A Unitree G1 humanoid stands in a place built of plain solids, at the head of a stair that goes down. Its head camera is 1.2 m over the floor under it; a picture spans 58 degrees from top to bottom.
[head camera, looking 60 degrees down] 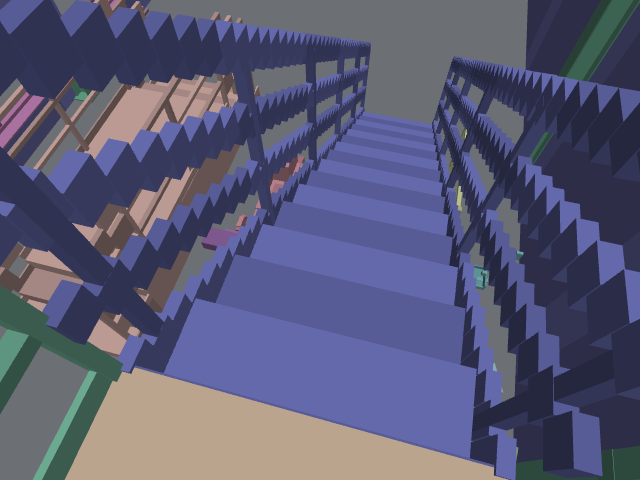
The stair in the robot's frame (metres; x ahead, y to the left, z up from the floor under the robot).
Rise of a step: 0.21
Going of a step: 0.29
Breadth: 1.06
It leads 15 degrees to the right of straight ahead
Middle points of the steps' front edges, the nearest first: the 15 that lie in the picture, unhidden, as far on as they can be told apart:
0.18 0.04 0.00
0.46 -0.03 -0.21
0.74 -0.11 -0.42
1.03 -0.18 -0.63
1.32 -0.26 -0.84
1.60 -0.33 -1.05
1.89 -0.41 -1.26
2.17 -0.48 -1.47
2.46 -0.55 -1.67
2.74 -0.63 -1.88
3.03 -0.70 -2.09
3.31 -0.78 -2.30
3.60 -0.85 -2.51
3.89 -0.92 -2.72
4.17 -1.00 -2.93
